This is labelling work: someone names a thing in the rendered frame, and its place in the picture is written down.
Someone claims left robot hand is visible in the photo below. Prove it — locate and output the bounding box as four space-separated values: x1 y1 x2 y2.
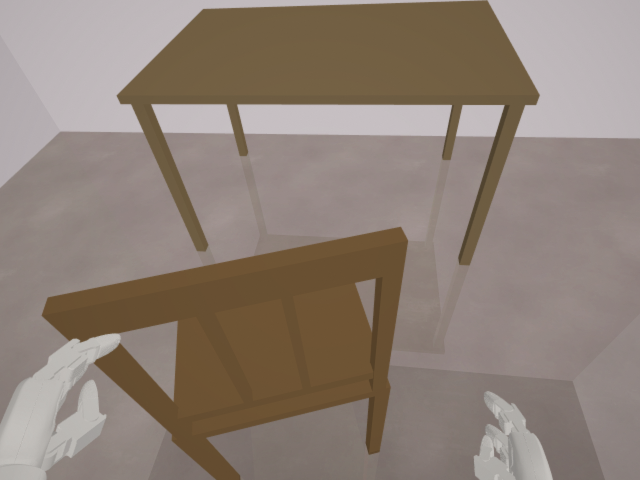
0 333 121 471

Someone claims table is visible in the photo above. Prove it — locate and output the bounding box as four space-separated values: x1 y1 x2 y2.
116 0 540 265

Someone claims chair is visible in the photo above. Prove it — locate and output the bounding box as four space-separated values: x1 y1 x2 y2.
42 227 408 480

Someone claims right robot hand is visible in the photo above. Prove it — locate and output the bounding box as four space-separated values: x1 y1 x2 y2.
474 391 553 480

